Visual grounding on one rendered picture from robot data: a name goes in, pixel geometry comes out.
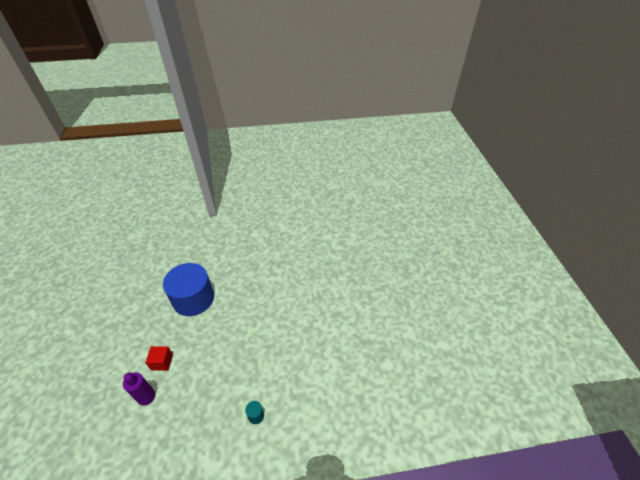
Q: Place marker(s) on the bookshelf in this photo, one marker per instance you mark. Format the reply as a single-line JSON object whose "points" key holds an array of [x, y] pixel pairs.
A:
{"points": [[53, 30]]}

